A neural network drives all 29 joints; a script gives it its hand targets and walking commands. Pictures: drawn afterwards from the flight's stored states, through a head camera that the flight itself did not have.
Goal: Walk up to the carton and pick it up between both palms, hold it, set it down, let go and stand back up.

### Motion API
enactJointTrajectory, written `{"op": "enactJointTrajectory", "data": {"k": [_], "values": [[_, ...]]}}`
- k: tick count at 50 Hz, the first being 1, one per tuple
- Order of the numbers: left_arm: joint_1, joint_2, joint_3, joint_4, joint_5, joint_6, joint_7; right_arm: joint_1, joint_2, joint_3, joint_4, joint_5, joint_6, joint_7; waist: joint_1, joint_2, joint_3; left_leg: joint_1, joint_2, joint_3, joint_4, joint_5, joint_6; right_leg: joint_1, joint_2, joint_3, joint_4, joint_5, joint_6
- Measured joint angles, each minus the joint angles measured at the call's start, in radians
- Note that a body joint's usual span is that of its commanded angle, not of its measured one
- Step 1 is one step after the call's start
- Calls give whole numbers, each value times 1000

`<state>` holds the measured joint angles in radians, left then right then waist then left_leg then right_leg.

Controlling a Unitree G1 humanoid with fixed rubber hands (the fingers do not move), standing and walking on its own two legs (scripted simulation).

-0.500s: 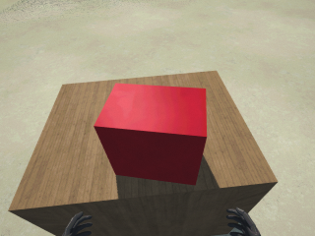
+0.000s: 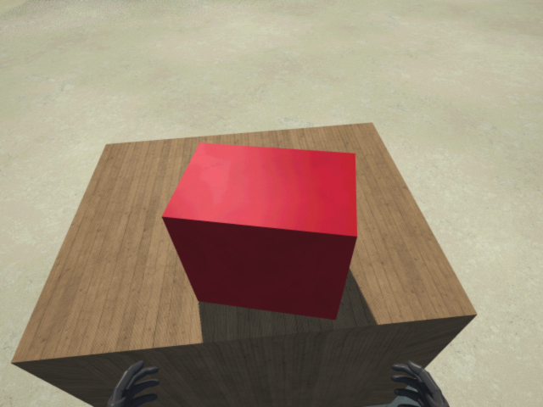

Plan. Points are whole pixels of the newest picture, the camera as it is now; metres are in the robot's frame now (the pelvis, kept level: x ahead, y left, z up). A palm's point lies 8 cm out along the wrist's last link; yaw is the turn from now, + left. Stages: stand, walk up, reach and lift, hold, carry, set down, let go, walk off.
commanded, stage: let go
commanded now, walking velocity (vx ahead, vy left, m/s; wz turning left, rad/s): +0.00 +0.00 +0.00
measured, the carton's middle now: (269, 233) +0.41 +0.00 +0.02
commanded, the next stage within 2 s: stand in 0.22 s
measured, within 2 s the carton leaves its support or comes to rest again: neither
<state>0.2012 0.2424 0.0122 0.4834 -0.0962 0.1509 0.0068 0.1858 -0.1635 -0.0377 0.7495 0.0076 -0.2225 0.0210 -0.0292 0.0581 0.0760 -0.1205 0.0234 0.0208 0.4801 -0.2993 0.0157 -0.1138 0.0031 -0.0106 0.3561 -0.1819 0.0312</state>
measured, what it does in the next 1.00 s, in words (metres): stands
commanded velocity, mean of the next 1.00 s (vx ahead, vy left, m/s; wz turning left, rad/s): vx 0.00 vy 0.00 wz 0.00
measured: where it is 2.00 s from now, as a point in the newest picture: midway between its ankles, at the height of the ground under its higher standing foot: outside the picture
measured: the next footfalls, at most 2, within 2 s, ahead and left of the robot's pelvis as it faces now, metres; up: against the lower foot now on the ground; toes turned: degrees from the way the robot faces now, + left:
none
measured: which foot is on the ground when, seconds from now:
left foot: down 0.00-1.00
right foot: down 0.00-1.00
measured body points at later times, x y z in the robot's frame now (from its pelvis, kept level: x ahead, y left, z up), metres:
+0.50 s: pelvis +0.00 -0.01 +0.00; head +0.02 -0.01 +0.45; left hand +0.16 +0.24 -0.09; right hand +0.10 -0.28 -0.13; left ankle -0.02 +0.10 -0.74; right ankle +0.01 -0.14 -0.74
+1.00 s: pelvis +0.00 -0.01 +0.00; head +0.01 -0.02 +0.45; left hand +0.13 +0.25 -0.11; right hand +0.08 -0.30 -0.14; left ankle -0.02 +0.10 -0.74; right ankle +0.01 -0.14 -0.74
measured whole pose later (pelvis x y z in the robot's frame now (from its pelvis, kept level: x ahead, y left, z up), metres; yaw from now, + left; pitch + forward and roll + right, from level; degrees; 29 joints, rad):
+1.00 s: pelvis +0.00 -0.01 +0.00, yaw +0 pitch -3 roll -1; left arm 0.18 0.26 0.01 0.80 -0.04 0.00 0.00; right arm 0.18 -0.31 -0.04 0.97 -0.01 -0.04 0.02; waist -0.03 0.04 0.08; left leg -0.14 0.02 0.02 0.48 -0.29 0.01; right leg -0.17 0.00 -0.01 0.43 -0.22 0.02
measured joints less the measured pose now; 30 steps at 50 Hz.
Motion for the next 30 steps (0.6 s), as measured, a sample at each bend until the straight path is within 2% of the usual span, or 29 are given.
{"op": "enactJointTrajectory", "data": {"k": [13, 16, 20, 30], "values": [[-3, 0, 0, 5, 3, -9, 0, 0, 0, 0, 0, 0, -1, 0, 0, 0, 0, 0, 0, 0, 0, 0, 0, 0, 0, 0, 0, 0, 0], [-4, 9, 0, 33, 38, -62, 1, 0, -22, 0, 15, -16, 63, 0, 0, -8, 0, -4, -2, 0, 0, 0, 0, -9, -2, 0, 11, -3, 0], [-4, 15, 0, 78, 47, -103, 4, 1, -79, -1, 79, -22, 134, 1, 0, -18, 0, -14, -6, 0, 0, 1, 0, -30, -6, 0, 34, -16, 0], [-9, 16, 0, 171, 52, -137, 0, 1, -149, 0, 156, -22, 174, 0, 0, -22, 0, -18, -6, 0, -1, 2, -2, -52, -6, 0, 73, -37, -8]]}}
